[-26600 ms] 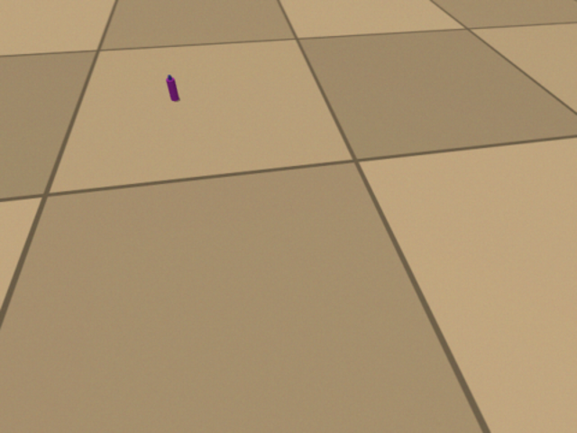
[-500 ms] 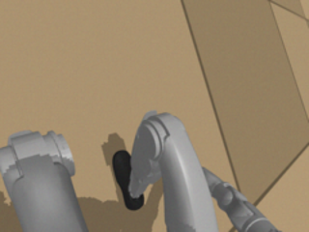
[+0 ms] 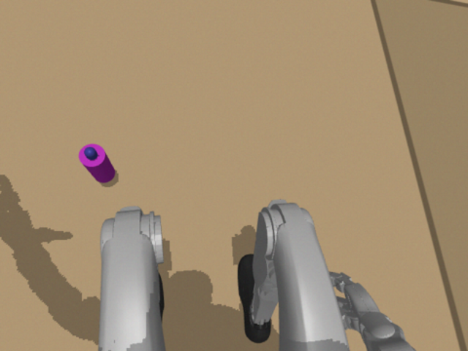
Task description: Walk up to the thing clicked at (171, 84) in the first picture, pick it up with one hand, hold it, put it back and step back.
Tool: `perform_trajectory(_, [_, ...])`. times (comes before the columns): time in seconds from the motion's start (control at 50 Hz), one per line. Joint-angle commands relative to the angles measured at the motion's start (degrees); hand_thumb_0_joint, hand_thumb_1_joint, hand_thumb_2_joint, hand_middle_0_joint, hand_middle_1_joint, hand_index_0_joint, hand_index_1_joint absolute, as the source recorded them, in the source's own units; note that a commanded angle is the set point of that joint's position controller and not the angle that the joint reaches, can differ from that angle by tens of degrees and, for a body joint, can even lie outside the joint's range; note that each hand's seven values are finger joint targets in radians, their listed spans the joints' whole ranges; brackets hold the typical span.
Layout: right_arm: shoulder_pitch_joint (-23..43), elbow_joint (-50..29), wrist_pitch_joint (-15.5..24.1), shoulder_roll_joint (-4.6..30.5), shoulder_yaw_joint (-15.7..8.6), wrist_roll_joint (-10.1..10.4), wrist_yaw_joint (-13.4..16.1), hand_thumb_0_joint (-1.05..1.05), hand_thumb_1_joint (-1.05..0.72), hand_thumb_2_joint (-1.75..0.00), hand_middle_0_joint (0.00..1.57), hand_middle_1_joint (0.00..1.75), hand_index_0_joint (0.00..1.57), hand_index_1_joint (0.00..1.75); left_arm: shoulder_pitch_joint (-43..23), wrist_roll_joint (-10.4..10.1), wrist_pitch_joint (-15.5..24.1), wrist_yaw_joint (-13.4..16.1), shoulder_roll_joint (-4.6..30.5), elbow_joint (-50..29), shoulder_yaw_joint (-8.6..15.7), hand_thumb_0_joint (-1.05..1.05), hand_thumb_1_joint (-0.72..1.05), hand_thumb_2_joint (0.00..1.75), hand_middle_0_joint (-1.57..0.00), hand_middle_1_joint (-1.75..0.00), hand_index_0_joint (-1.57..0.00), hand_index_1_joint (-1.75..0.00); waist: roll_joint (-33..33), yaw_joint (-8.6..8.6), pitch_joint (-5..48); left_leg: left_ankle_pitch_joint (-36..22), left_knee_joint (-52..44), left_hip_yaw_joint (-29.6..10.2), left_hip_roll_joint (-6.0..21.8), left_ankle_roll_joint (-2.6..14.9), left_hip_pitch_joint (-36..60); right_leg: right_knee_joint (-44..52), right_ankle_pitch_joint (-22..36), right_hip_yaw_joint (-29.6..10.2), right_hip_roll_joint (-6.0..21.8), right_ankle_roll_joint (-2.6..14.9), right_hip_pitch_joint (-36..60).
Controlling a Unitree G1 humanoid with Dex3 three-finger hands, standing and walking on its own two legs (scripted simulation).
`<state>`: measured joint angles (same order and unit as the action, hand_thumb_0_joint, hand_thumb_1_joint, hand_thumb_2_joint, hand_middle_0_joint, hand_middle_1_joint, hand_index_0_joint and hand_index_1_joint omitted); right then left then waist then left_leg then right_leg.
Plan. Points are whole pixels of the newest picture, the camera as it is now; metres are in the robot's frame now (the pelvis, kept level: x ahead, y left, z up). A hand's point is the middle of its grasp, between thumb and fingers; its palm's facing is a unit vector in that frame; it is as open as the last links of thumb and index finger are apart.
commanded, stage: home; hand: left
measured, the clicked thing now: (97, 163) +0.45 +0.26 -0.28
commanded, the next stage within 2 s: none
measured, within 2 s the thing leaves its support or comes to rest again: neither
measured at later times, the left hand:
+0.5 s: hand out of the picture +0.27 +0.29 +0.13, palm faces +0.28 -0.85 -0.45, open 17.5 cm
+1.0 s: hand out of the picture +0.25 +0.21 +0.30, palm faces +0.24 -0.92 -0.30, open 17.4 cm
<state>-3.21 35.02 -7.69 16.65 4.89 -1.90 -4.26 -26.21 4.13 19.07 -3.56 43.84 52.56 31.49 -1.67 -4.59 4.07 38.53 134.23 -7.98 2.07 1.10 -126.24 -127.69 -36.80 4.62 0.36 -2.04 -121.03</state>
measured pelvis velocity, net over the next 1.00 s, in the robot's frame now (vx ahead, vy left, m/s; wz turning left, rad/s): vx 0.10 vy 0.00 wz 0.14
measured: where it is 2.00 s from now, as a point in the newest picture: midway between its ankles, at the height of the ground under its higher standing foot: (204, 322)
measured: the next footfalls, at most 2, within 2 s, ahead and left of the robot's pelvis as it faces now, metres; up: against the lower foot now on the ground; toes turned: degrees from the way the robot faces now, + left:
none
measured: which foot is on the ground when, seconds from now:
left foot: down 0.00-1.00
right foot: down 0.00-1.00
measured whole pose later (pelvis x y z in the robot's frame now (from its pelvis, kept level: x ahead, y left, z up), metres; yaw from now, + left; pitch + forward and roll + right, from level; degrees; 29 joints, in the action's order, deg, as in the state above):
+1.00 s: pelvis +0.10 +0.00 +0.36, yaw +8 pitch +10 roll -3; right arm -17.0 27.4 2.9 11.2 2.1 1.9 10.9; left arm 27.3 -1.3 -15.9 10.4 12.3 -1.5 -1.3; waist 2.8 -2.2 8.6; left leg 29.1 58.3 -1.5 2.8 -0.4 -39.6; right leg -54.0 -27.3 3.0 0.9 -1.4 -36.9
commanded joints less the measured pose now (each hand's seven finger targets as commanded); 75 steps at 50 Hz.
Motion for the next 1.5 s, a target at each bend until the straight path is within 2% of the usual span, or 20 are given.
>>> perform_trajectory(0.0, [-6.1,-5.71,0.7,13.92,-8.62,1.8,1.5,0.0,-0.9,-0.9,0.2,0.3,0.2,0.3,-2.81,-0.55,-3.41,1.98,7.43,-17.58,-2.37,0.0,-0.57,0.04,-0.05,-0.05,-0.05,-0.05,12.88,0.87,36.04,0.76,-26.95,2.0,-0.35,0.07,32.56,17.86,1.06,2.74,-2.13,4.25,15.06])
perform_trajectory(0.1, [-5.93,-9.04,0.8,12.4,-9.92,3.92,3.63,0.0,-0.9,-0.9,0.2,0.3,0.2,0.3,8.29,-1.83,-9.53,5.15,7.74,-35.34,-2.13,0.0,-0.55,0.05,-0.05,-0.05,-0.05,-0.05,10.26,4.11,42.24,-0.19,-34.47,3.15,-0.66,0.35,40.16,26.29,1.54,0.25,-1.69,3.82,26.44])
perform_trajectory(0.2, [-6.12,-10.39,1.58,9.14,-9.39,4.79,6.62,0.0,-0.9,-0.9,0.2,0.3,0.2,0.3,13.51,-2.64,-14.13,8.51,5.95,-43.84,-1.95,0.0,-0.54,0.06,-0.05,-0.05,-0.05,-0.05,9.34,4.22,41.86,-5.23,-39.97,5.57,-0.93,0.61,46.3,34.94,5.28,-2.4,-1.25,3.55,38.86])
perform_trajectory(0.24, [-5.28,-10.87,2.29,7.67,-8.93,4.92,7.73,0.0,-0.9,-0.9,0.2,0.3,0.2,0.3,19.66,-3.01,-16.22,9.31,0.31,-39.72,-4.58,0.0,-0.56,0.05,-0.05,-0.05,-0.05,-0.05,7.61,3.77,37.74,-6.64,-42.52,6.29,-0.96,0.74,48.0,38.8,6.03,-2.98,-1.2,3.38,42.63])
perform_trajectory(0.26, [-6.02,-10.21,2.75,7.38,-9.05,4.69,8.25,0.0,-0.9,-0.9,0.2,0.3,0.2,0.3,17.79,-3.22,-16.49,9.86,0.91,-44.06,-4.41,0.0,-0.55,0.05,-0.05,-0.05,-0.05,-0.05,8.1,3.82,38.27,-7.51,-43.42,6.54,-1.0,0.73,49.88,40.51,6.73,-3.36,-1.1,3.36,44.38])
perform_trajectory(0.34, [-5.87,-10.74,4.82,6.18,-8.46,4.67,9.97,0.0,-0.9,-0.9,0.2,0.3,0.2,0.3,24.81,-3.55,-19.71,10.76,-9.23,-36.98,-11.39,0.0,-0.59,0.03,-0.05,-0.05,-0.05,-0.05,6.56,1.78,30.85,-10.23,-49.63,6.66,-1.03,0.59,55.49,47.16,9.63,-2.78,-0.97,3.36,49.25])
perform_trajectory(0.58, [-9.26,-11.36,9.32,3.97,-6.98,4.24,13.28,0.0,-0.9,-0.9,0.2,0.3,0.2,0.3,32.4,-4.1,-26.2,14.37,-15.44,-46.51,-19.22,0.0,-0.52,0.07,-0.05,-0.06,-0.05,-0.06,6.79,2.51,23.95,-20.58,-68.26,7.38,-1.17,-0.24,77.21,65.81,19.63,-2.54,-0.33,3.04,72.13])
perform_trajectory(0.62, [-9.41,-11.76,9.9,3.34,-6.69,4.26,13.61,0.0,-0.9,-0.9,0.2,0.3,0.2,0.3,38.12,-4.35,-27.91,14.45,-20.44,-44.38,-22.64,0.0,-0.52,0.07,-0.05,-0.06,-0.05,-0.06,5.53,2.14,21.0,-21.44,-71.46,7.4,-1.18,-0.39,79.79,68.73,20.33,-2.06,-0.55,2.96,74.96])
perform_trajectory(0.64, [-9.98,-11.76,10.04,3.48,-6.85,4.21,13.84,0.0,-0.9,-0.9,0.2,0.3,0.2,0.3,37.17,-4.34,-28.17,14.76,-18.36,-48.74,-21.65,0.0,-0.54,0.06,-0.05,-0.05,-0.05,-0.05,6.93,2.9,21.3,-22.98,-72.75,7.55,-1.13,-0.52,82.02,69.84,21.53,-2.09,-0.45,2.99,76.48])
perform_trajectory(0.72, [-10.51,-13.16,10.71,2.8,-6.56,4.12,14.83,0.0,-0.9,-0.9,0.2,0.3,0.2,0.3,40.18,-4.53,-30.1,15.73,-18.27,-57.17,-23.05,0.0,-0.52,0.07,-0.05,-0.06,-0.05,-0.06,8.89,3.35,18.5,-24.61,-78.96,7.55,-1.16,-0.96,88.24,74.38,22.82,-1.27,-0.85,2.99,82.19])
perform_trajectory(0.74, [-10.47,-13.57,10.9,2.26,-6.23,3.92,14.98,0.0,-0.9,-0.9,0.2,0.3,0.2,0.3,44.27,-4.67,-30.84,15.49,-22.16,-54.6,-25.86,0.0,-0.52,0.07,-0.05,-0.06,-0.05,-0.06,7.96,2.33,16.08,-23.91,-80.09,7.5,-1.15,-0.91,88.44,75.64,22.43,-0.95,-1.02,2.9,83.0])
perform_trajectory(0.82, [-9.86,-15.49,12.25,1.86,-6.05,3.65,15.66,0.0,-0.9,-0.9,0.2,0.3,0.2,0.3,50.16,-4.98,-32.33,15.33,-25.51,-59.16,-28.96,0.0,-0.55,0.06,-0.05,-0.05,-0.05,-0.05,5.32,2.7,11.83,-22.34,-84.15,6.69,-0.89,-0.86,90.24,78.83,20.74,0.33,-1.58,2.83,85.08])
perform_trajectory(0.88, [-9.84,-16.23,13.05,1.71,-6.01,3.51,15.96,0.0,-0.9,-0.9,0.2,0.3,0.2,0.3,50.3,-4.81,-32.49,15.13,-24.34,-64.6,-28.6,0.0,-0.54,0.06,-0.05,-0.05,-0.05,-0.05,5.02,2.8,10.11,-22.96,-85.76,6.63,-0.92,-0.99,91.86,80.31,21.11,0.6,-1.86,2.71,86.77])
perform_trajectory(0.92, [-9.49,-16.73,13.66,1.55,-5.88,3.33,15.77,0.0,-0.9,-0.9,0.2,0.3,0.2,0.3,52.96,-4.92,-32.96,14.54,-26.77,-62.96,-30.21,0.0,-0.56,0.05,-0.05,-0.05,-0.05,-0.05,3.82,2.61,6.48,-21.08,-87.46,6.17,-0.72,-1.1,91.35,81.34,19.43,0.98,-2.03,2.65,86.72])
perform_trajectory(1.04, [-10.27,-16.3,14.98,1.58,-6.09,2.73,15.65,0.0,-0.9,-0.9,0.2,0.3,0.2,0.3,52.33,-4.49,-32.17,13.57,-25.36,-65.84,-28.67,0.0,-0.59,0.03,-0.05,-0.05,-0.05,-0.05,4.24,2.65,7.49,-25.16,-87.3,6.85,-0.95,-1.29,94.06,81.95,22.57,0.21,-1.89,2.56,89.04])
perform_trajectory(1.08, [-9.96,-16.46,15.46,1.68,-6.13,2.57,15.52,0.0,-0.9,-0.9,0.2,0.3,0.2,0.3,52.58,-4.33,-32.19,13.02,-27.26,-62.92,-29.99,0.0,-0.6,0.03,-0.05,-0.05,-0.05,-0.05,3.44,2.07,6.91,-24.81,-87.48,6.7,-0.97,-1.22,93.8,82.07,22.46,0.12,-1.91,2.57,88.84])
perform_trajectory(1.12, [-10.06,-16.16,15.81,1.77,-6.25,2.5,15.55,0.0,-0.9,-0.9,0.2,0.3,0.2,0.3,49.24,-4.2,-31.48,13.13,-24.87,-67.39,-28.27,0.0,-0.61,0.02,-0.05,-0.04,-0.05,-0.04,4.96,2.73,8.88,-24.99,-87.9,6.72,-0.91,-1.41,95.31,81.96,22.3,0.07,-1.85,2.68,89.82])
perform_trajectory(1.14, [-9.73,-16.27,15.92,1.72,-6.05,2.43,15.45,0.0,-0.9,-0.9,0.2,0.3,0.2,0.3,52.25,-4.08,-31.92,12.83,-26.61,-63.14,-29.67,0.0,-0.6,0.02,-0.05,-0.04,-0.05,-0.04,4.39,2.65,8.36,-25.2,-87.79,6.92,-1.15,-1.35,95.25,82.39,22.46,-0.04,-1.77,2.58,89.9])
perform_trajectory(1.18, [-9.66,-16.06,16.34,1.7,-6.11,2.44,15.28,0.0,-0.9,-0.9,0.2,0.3,0.2,0.3,50.41,-4.26,-31.6,12.82,-25.75,-66.96,-29.03,0.0,-0.58,0.04,-0.05,-0.05,-0.05,-0.05,4.78,3.15,9.42,-25.81,-87.92,6.83,-1.13,-1.43,95.93,82.31,22.97,-0.14,-1.71,2.67,90.8])
perform_trajectory(1.48, [-8.88,-15.42,16.59,1.65,-6.05,2.54,15.13,0.0,-0.9,-0.9,0.2,0.3,0.2,0.3,52.26,-4.4,-31.79,12.24,-26.55,-62.25,-29.01,0.0,-0.61,0.01,-0.04,-0.04,-0.04,-0.04,2.9,3.15,7.96,-25.76,-87.23,8.05,-1.72,-0.87,95.09,84.3,24.66,-0.91,-1.14,1.95,91.74])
